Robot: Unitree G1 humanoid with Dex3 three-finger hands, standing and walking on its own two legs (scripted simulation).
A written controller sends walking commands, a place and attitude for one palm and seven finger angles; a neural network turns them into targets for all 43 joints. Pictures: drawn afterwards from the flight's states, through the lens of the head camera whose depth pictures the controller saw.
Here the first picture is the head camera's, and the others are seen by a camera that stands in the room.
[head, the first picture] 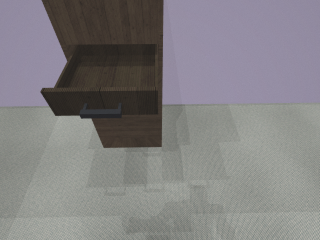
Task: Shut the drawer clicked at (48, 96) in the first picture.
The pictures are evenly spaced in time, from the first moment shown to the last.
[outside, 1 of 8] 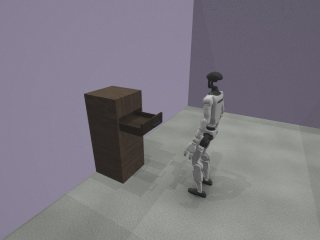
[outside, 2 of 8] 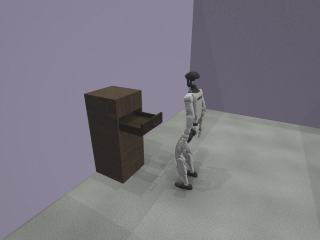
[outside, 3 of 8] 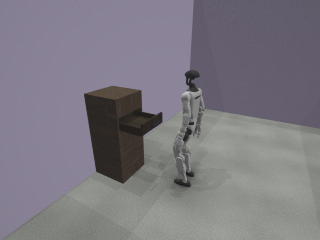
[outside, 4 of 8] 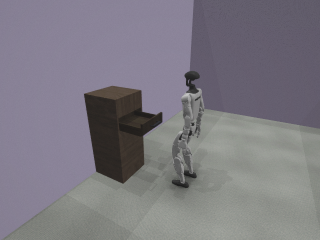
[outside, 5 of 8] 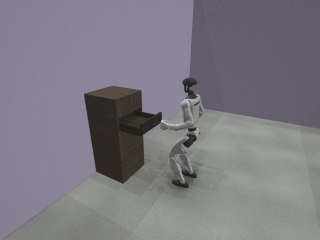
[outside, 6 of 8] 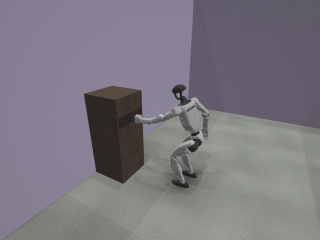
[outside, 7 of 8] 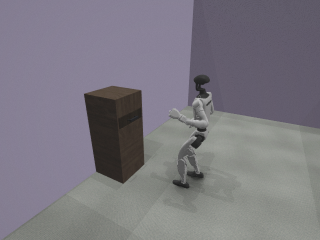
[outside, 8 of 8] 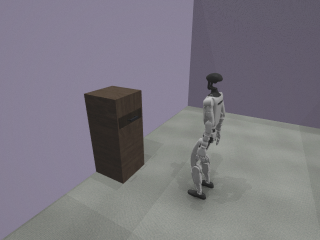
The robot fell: no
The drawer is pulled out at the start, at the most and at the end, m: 0.30 0.30 0.00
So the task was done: yes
